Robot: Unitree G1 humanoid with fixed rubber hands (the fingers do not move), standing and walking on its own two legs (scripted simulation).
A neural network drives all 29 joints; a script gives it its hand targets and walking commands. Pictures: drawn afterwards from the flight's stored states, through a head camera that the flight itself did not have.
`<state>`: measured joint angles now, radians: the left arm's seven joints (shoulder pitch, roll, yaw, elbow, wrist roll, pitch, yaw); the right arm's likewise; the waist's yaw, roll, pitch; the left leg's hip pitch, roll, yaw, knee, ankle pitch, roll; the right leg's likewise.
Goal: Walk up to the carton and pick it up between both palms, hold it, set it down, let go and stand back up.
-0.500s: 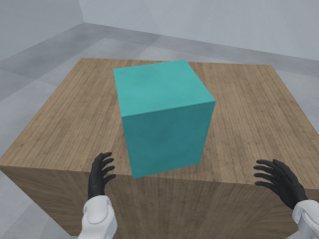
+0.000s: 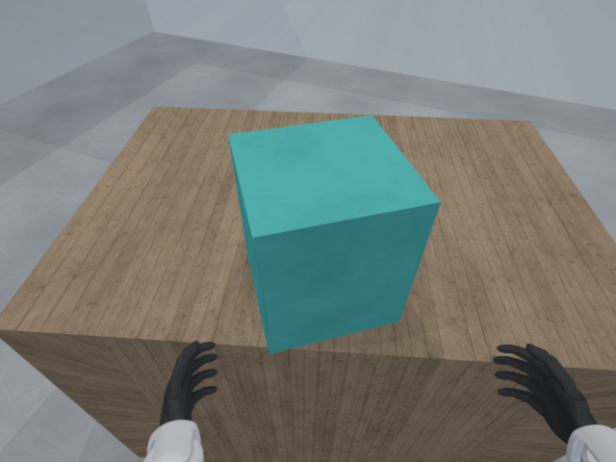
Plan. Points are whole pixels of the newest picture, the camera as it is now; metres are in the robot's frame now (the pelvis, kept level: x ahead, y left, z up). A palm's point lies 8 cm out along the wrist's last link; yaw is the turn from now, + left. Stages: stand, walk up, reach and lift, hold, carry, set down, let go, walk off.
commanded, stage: set down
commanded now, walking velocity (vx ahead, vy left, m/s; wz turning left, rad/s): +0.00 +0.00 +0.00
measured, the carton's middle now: (320, 235) +0.42 +0.02 +0.08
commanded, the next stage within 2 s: let go in 0.70 s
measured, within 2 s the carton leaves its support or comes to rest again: neither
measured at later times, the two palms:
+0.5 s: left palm (170, 441) +0.17 +0.21 -0.05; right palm (554, 420) +0.20 -0.26 +0.00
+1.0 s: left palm (143, 454) +0.16 +0.24 -0.07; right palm out of the picture +0.15 -0.22 -0.08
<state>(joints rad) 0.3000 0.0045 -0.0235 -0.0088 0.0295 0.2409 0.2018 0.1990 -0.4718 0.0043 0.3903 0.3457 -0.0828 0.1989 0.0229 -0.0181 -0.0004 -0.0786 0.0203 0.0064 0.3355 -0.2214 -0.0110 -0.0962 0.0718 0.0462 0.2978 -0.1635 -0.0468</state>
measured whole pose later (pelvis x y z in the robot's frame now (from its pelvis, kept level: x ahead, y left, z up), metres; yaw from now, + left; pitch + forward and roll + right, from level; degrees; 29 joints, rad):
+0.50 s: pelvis +0.00 +0.02 +0.00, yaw +0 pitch -4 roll -1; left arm 0.27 0.06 0.00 0.28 0.06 0.20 0.12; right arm 0.15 -0.38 -0.05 0.49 0.21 -0.10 0.17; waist 0.00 -0.03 0.02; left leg -0.03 0.00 0.01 0.35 -0.24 0.01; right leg -0.04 0.06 0.06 0.30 -0.17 -0.02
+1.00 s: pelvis +0.00 +0.02 -0.01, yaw +0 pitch -4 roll -1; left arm 0.17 0.17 -0.02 0.50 -0.01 0.13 0.05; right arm 0.18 -0.23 -0.05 0.70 0.00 -0.19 0.06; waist 0.01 0.03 0.07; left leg -0.10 0.00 0.02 0.44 -0.28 0.02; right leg -0.10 0.05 0.04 0.38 -0.21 -0.01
